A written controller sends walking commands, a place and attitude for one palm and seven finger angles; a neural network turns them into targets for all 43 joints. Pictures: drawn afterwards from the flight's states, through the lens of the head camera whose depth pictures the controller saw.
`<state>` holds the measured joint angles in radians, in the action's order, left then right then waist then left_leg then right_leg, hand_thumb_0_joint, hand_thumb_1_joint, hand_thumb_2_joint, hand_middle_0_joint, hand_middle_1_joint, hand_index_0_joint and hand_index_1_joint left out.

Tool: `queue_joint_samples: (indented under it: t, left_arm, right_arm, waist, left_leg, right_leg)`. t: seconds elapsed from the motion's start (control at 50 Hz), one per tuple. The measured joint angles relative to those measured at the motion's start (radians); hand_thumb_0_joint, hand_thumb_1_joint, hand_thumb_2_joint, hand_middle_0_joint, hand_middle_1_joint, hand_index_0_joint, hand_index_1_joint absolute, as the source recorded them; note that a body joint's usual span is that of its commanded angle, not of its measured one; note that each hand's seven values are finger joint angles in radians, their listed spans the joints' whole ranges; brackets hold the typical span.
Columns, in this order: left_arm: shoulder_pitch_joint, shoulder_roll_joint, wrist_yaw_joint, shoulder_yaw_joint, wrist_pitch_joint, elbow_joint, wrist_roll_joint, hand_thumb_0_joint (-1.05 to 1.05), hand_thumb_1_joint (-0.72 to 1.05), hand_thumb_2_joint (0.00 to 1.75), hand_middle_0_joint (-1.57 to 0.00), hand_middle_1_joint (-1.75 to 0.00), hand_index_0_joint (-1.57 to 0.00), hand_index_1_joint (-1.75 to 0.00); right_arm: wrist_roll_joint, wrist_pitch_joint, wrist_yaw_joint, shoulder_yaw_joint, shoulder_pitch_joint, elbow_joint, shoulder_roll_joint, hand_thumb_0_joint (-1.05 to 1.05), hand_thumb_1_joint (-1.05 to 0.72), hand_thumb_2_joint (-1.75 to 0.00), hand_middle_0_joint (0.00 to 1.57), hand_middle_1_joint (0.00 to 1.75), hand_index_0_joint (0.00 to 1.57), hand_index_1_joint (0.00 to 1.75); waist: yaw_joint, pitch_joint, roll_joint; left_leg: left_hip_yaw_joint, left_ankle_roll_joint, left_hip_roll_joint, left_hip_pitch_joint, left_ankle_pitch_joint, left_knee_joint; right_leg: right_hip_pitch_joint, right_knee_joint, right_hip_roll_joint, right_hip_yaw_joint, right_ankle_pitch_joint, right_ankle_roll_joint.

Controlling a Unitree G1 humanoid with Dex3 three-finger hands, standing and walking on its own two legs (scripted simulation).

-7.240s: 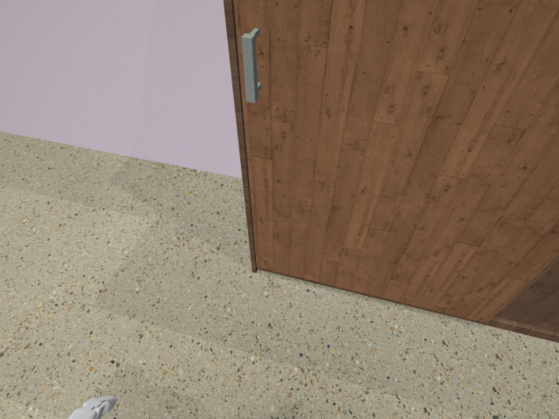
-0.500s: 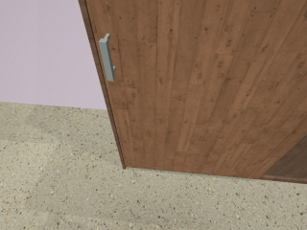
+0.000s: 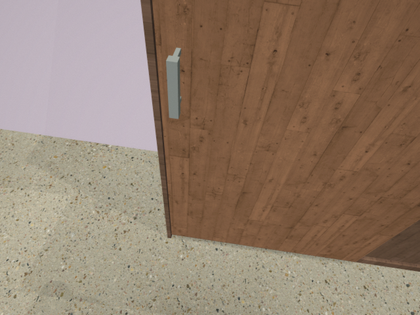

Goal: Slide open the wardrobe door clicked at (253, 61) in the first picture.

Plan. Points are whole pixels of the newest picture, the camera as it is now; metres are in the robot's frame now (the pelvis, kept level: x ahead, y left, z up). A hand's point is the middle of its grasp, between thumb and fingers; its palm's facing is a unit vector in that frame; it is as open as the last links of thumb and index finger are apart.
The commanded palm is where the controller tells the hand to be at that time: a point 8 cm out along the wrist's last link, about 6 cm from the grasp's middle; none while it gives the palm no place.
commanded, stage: shuffle to correct the standing spot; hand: left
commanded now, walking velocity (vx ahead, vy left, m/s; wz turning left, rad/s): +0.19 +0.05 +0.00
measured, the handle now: (176, 84) +0.53 +0.14 +0.15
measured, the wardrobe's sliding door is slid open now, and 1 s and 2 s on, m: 0.00 0.00 0.00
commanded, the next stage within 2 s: come to a stop and stand still in 0.06 s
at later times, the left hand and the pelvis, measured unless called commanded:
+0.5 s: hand (142, 299) +0.18 +0.16 -0.16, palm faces +0.03 -0.98 -0.21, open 7.3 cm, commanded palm none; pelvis +0.08 -0.01 +0.00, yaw +2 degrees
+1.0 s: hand out of the picture +0.00 +0.20 -0.16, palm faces +0.04 -0.98 -0.17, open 7.4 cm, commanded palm none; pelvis +0.03 +0.02 +0.01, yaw +0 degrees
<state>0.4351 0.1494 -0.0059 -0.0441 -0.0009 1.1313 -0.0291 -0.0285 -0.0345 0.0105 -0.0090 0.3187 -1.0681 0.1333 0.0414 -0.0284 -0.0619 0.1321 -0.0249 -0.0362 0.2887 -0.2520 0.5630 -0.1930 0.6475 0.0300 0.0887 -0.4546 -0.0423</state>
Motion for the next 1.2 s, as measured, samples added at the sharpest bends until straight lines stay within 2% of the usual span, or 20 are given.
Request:
queue_joint_samples:
  t: [0.04, 0.08, 0.14, 0.24, 0.3, 0.36, 0.42, 0.46, 0.5, 0.56, 0.62, 0.68, 0.7, 0.78, 0.86, 0.92, 0.98, 1.04, 1.1, 1.2]
  left_arm:
    - [-0.012, -0.004, 0.001, 0.0, -0.012, 0.004, -0.006, 0.01, 0.91, 0.9, -0.2, -0.3, -0.2, -0.3]
    - [-0.04, -0.005, 0.004, -0.003, -0.014, -0.001, -0.009, 0.01, 0.91, 0.9, -0.2, -0.3, -0.2, -0.3]
    - [-0.096, 0.0, 0.007, -0.008, -0.003, -0.033, -0.01, 0.01, 0.91, 0.9, -0.2, -0.3, -0.2, -0.3]
    - [-0.184, 0.018, -0.008, -0.015, 0.001, -0.077, -0.009, 0.02, 0.94, 0.9, -0.2, -0.3, -0.2, -0.3]
    - [-0.233, 0.022, -0.015, -0.012, 0.007, -0.095, -0.001, 0.02, 0.94, 0.9, -0.2, -0.3, -0.2, -0.3]
    - [-0.261, 0.022, -0.019, -0.005, 0.024, -0.115, 0.002, 0.02, 0.93, 0.9, -0.2, -0.3, -0.2, -0.3]
    - [-0.286, 0.0, -0.022, 0.008, 0.029, -0.121, 0.004, 0.01, 0.93, 0.9, -0.2, -0.3, -0.2, -0.3]
    - [-0.304, -0.01, -0.024, 0.013, 0.03, -0.13, 0.003, 0.01, 0.92, 0.9, -0.2, -0.3, -0.2, -0.3]
    - [-0.32, -0.02, -0.029, 0.012, 0.028, -0.14, 0.0, 0.01, 0.92, 0.9, -0.2, -0.3, -0.2, -0.3]
    - [-0.328, -0.018, -0.039, -0.006, 0.021, -0.164, 0.002, -0.01, 0.93, 0.9, -0.2, -0.3, -0.21, -0.3]
    - [-0.317, 0.003, -0.036, -0.013, 0.002, -0.172, -0.007, -0.01, 0.93, 0.9, -0.2, -0.3, -0.21, -0.3]
    - [-0.287, 0.027, -0.031, -0.018, -0.017, -0.165, -0.009, -0.01, 0.93, 0.9, -0.2, -0.3, -0.21, -0.3]
    - [-0.273, 0.032, -0.03, -0.019, -0.025, -0.162, -0.006, -0.01, 0.92, 0.9, -0.2, -0.3, -0.21, -0.3]
    - [-0.227, 0.054, -0.021, -0.024, -0.056, -0.122, 0.002, 0.0, 0.92, 0.9, -0.2, -0.3, -0.2, -0.3]
    - [-0.164, 0.048, -0.004, -0.021, -0.049, -0.096, -0.005, 0.01, 0.91, 0.9, -0.2, -0.3, -0.2, -0.3]
    - [-0.12, 0.04, 0.003, -0.017, -0.043, -0.075, -0.007, 0.01, 0.91, 0.9, -0.2, -0.3, -0.2, -0.3]
    - [-0.098, 0.029, 0.005, -0.009, -0.045, -0.053, -0.005, 0.01, 0.91, 0.9, -0.2, -0.3, -0.2, -0.3]
    - [-0.106, 0.012, 0.005, 0.001, -0.042, -0.04, 0.002, 0.01, 0.91, 0.9, -0.2, -0.3, -0.2, -0.3]
    - [-0.122, 0.0, 0.0, 0.01, -0.019, -0.039, 0.007, 0.01, 0.91, 0.9, -0.2, -0.3, -0.2, -0.3]
    - [-0.136, -0.032, -0.017, 0.029, 0.011, -0.015, 0.009, 0.01, 0.92, 0.9, -0.2, -0.3, -0.2, -0.3]
  right_arm:
    - [-0.001, -0.005, 0.005, 0.001, 0.005, 0.011, -0.006, 0.0, -0.91, -0.9, 0.2, 0.3, 0.2, 0.3]
    - [0.0, -0.008, 0.009, 0.004, 0.02, 0.011, -0.016, 0.0, -0.91, -0.9, 0.2, 0.3, 0.2, 0.3]
    - [0.001, -0.016, 0.012, 0.012, 0.047, -0.007, -0.037, 0.0, -0.91, -0.9, 0.2, 0.3, 0.2, 0.3]
    - [-0.004, -0.025, 0.014, 0.021, 0.085, -0.038, -0.071, 0.0, -0.91, -0.9, 0.2, 0.3, 0.2, 0.3]
    - [-0.007, -0.017, 0.019, 0.025, 0.092, -0.052, -0.081, 0.0, -0.9, -0.9, 0.2, 0.3, 0.2, 0.3]
    - [0.002, -0.004, 0.019, 0.02, 0.099, -0.062, -0.084, 0.0, -0.9, -0.9, 0.2, 0.3, 0.2, 0.3]
    - [0.017, 0.019, 0.019, -0.001, 0.073, -0.054, -0.064, 0.0, -0.9, -0.9, 0.2, 0.3, 0.2, 0.3]
    - [0.02, 0.036, 0.021, -0.014, 0.045, -0.043, -0.053, 0.0, -0.9, -0.9, 0.2, 0.3, 0.2, 0.3]
    - [0.021, 0.052, 0.022, -0.024, 0.006, -0.031, -0.04, 0.0, -0.9, -0.9, 0.2, 0.3, 0.2, 0.3]
    - [0.019, 0.068, 0.02, -0.038, -0.053, -0.001, -0.014, 0.0, -0.9, -0.9, 0.2, 0.3, 0.2, 0.3]
    - [0.014, 0.07, 0.016, -0.049, -0.102, 0.037, 0.012, 0.0, -0.91, -0.9, 0.2, 0.3, 0.2, 0.3]
    - [0.013, 0.055, 0.012, -0.05, -0.124, 0.073, 0.027, 0.0, -0.91, -0.9, 0.2, 0.3, 0.2, 0.3]
    - [0.013, 0.045, 0.012, -0.048, -0.121, 0.084, 0.032, 0.0, -0.91, -0.9, 0.2, 0.3, 0.2, 0.3]
    - [-0.004, 0.037, 0.016, -0.027, -0.093, 0.084, 0.009, 0.0, -0.91, -0.9, 0.19, 0.3, 0.2, 0.3]
    - [-0.007, 0.039, 0.026, -0.015, -0.051, 0.061, 0.0, 0.0, -0.93, -0.9, 0.2, 0.3, 0.2, 0.3]
    - [-0.006, 0.032, 0.025, -0.013, -0.028, 0.051, 0.001, 0.0, -0.94, -0.9, 0.2, 0.3, 0.2, 0.3]
    - [-0.009, 0.025, 0.024, -0.012, -0.012, 0.043, -0.001, 0.0, -0.93, -0.9, 0.2, 0.3, 0.2, 0.3]
    - [-0.011, 0.024, 0.024, -0.009, 0.0, 0.028, -0.004, 0.0, -0.92, -0.9, 0.2, 0.3, 0.2, 0.3]
    - [-0.001, 0.03, 0.021, -0.008, 0.019, -0.001, -0.007, 0.0, -0.92, -0.9, 0.2, 0.3, 0.2, 0.3]
    - [0.007, 0.051, 0.013, -0.002, 0.043, -0.066, -0.004, 0.0, -0.91, -0.9, 0.2, 0.3, 0.2, 0.3]
  waist:
    - [-0.011, -0.001, -0.002]
    - [-0.026, 0.005, 0.008]
    - [-0.034, 0.008, 0.02]
    - [-0.046, 0.002, 0.035]
    - [-0.062, -0.016, 0.047]
    - [-0.063, -0.026, 0.043]
    - [-0.078, -0.034, 0.078]
    - [-0.081, -0.043, 0.077]
    - [-0.067, -0.058, 0.062]
    - [-0.043, -0.069, 0.041]
    - [-0.03, -0.061, 0.02]
    - [-0.026, -0.043, 0.001]
    - [-0.028, -0.032, 0.003]
    - [-0.023, -0.007, -0.021]
    - [-0.013, 0.032, 0.001]
    - [-0.015, 0.042, 0.01]
    - [-0.03, 0.031, 0.021]
    - [-0.051, 0.007, 0.036]
    - [-0.055, -0.007, 0.039]
    - [-0.063, -0.001, 0.087]
  left_leg:
    - [0.026, -0.018, 0.011, -0.019, -0.028, -0.006]
    - [0.033, -0.027, 0.023, -0.045, -0.025, -0.051]
    - [0.031, -0.031, 0.041, -0.089, 0.005, -0.136]
    - [0.027, -0.027, 0.053, -0.151, 0.015, -0.211]
    - [0.019, -0.013, 0.049, -0.166, -0.014, -0.188]
    - [0.02, 0.006, 0.05, -0.161, -0.077, -0.108]
    - [-0.01, 0.024, 0.023, -0.12, -0.132, -0.006]
    - [-0.032, 0.038, 0.02, -0.061, -0.231, 0.118]
    - [-0.058, 0.046, 0.024, 0.004, -0.292, 0.26]
    - [-0.086, 0.057, 0.026, 0.079, -0.292, 0.378]
    - [-0.086, 0.064, 0.021, 0.091, -0.249, 0.336]
    - [-0.071, 0.06, 0.02, 0.024, -0.147, 0.147]
    - [-0.07, 0.054, 0.016, -0.011, -0.111, 0.062]
    - [-0.053, 0.001, 0.033, -0.044, -0.063, 0.016]
    - [-0.055, -0.008, 0.034, -0.079, -0.003, -0.089]
    - [-0.046, -0.01, 0.038, -0.092, 0.032, -0.15]
    - [-0.04, -0.005, 0.035, -0.092, 0.053, -0.18]
    - [-0.042, 0.007, 0.027, -0.078, 0.061, -0.176]
    - [-0.04, 0.027, 0.025, -0.046, 0.043, -0.125]
    - [-0.071, 0.041, -0.021, -0.053, -0.003, -0.078]
  right_leg:
    - [-0.096, 0.21, 0.006, -0.016, -0.055, -0.014]
    - [-0.186, 0.363, 0.014, -0.015, -0.017, -0.016]
    - [-0.274, 0.432, 0.03, -0.013, 0.068, 0.0]
    - [-0.305, 0.293, 0.045, -0.008, 0.117, 0.024]
    - [-0.254, 0.106, 0.037, -0.007, 0.147, 0.031]
    - [-0.166, -0.096, 0.037, -0.011, 0.296, 0.033]
    - [-0.169, -0.055, 0.019, 0.012, 0.226, 0.007]
    - [-0.173, -0.041, 0.024, 0.029, 0.209, -0.003]
    - [-0.173, -0.046, 0.029, 0.034, 0.218, -0.006]
    - [-0.18, -0.065, 0.033, 0.035, 0.245, -0.006]
    - [-0.195, -0.079, 0.036, 0.028, 0.272, 0.003]
    - [-0.221, -0.059, 0.039, 0.015, 0.282, 0.018]
    - [-0.233, -0.039, 0.037, 0.015, 0.277, 0.025]
    - [-0.246, 0.092, 0.013, -0.055, 0.095, 0.037]
    - [-0.233, 0.248, -0.014, -0.084, 0.112, 0.042]
    - [-0.206, 0.289, -0.012, -0.078, 0.11, 0.049]
    - [-0.16, 0.221, -0.003, -0.058, 0.068, 0.055]
    - [-0.099, 0.069, -0.001, -0.046, 0.021, 0.054]
    - [-0.018, -0.141, 0.005, -0.046, 0.142, 0.048]
    - [0.022, -0.158, -0.041, -0.01, 0.142, -0.008]
